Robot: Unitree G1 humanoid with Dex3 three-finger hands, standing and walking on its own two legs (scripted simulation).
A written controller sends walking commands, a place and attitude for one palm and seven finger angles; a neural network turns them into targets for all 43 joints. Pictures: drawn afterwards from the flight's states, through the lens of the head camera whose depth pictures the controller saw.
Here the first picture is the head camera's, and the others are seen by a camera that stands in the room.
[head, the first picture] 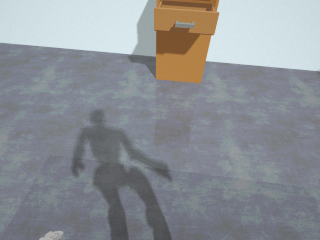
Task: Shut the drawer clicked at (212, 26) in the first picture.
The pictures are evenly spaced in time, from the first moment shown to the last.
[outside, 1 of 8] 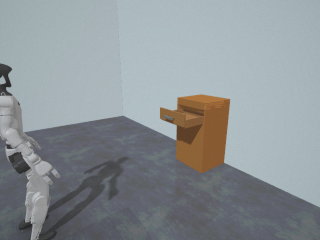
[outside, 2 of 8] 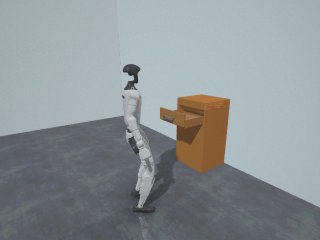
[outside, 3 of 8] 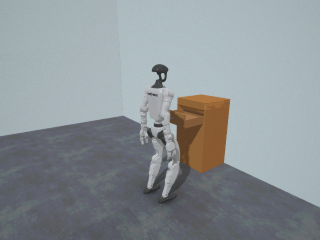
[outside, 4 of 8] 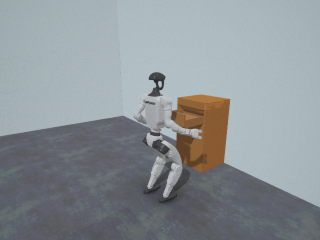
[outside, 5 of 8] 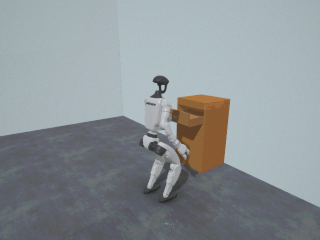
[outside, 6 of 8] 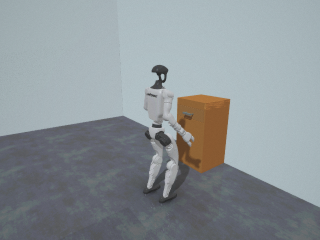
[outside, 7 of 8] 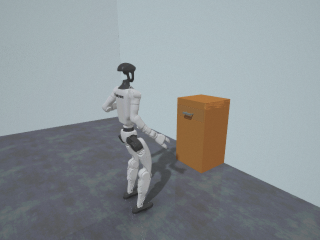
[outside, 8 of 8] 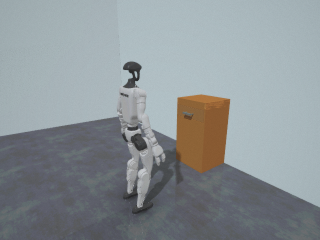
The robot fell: no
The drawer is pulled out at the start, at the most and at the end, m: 0.30 0.30 0.00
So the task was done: yes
